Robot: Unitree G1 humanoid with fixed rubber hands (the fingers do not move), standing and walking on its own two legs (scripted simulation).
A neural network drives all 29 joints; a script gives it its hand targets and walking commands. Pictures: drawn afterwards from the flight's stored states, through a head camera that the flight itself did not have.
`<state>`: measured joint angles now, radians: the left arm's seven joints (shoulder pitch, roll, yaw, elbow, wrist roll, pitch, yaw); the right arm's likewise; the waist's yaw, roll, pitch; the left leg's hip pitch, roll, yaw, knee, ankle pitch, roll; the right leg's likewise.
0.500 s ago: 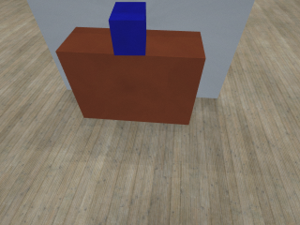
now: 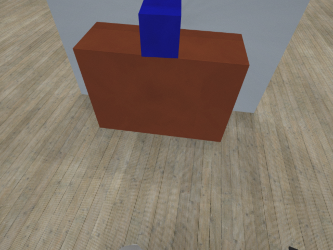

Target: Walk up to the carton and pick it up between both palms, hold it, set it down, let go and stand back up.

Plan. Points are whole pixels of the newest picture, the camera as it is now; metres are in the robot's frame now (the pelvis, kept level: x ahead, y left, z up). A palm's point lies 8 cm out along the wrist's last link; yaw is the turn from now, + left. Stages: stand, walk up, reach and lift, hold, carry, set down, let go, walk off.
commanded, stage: walk up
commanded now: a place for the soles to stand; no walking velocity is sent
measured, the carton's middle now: (161, 25) +1.15 +0.05 +0.02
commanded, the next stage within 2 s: none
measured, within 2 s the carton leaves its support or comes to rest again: neither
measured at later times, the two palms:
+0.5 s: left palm (65, 196) +0.28 +0.29 -0.07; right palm (284, 220) +0.23 -0.31 -0.11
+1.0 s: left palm (76, 140) +0.47 +0.32 -0.08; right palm (258, 168) +0.39 -0.28 -0.11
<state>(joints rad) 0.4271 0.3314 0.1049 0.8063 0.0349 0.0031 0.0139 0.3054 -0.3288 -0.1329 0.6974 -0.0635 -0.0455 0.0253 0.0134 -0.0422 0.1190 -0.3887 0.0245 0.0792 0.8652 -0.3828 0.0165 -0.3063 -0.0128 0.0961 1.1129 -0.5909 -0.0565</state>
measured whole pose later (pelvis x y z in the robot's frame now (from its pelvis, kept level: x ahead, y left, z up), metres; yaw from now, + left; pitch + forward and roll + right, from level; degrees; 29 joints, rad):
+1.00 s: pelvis +0.34 +0.04 -0.02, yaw -2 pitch -6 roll -2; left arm 0.33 0.40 0.00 0.52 0.03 -0.06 0.02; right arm 0.35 -0.43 -0.06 0.64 -0.02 0.04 0.02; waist -0.03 0.05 0.16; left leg -0.52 0.03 -0.04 1.33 -0.57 0.03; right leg -0.41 -0.09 -0.12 1.02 -0.49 0.01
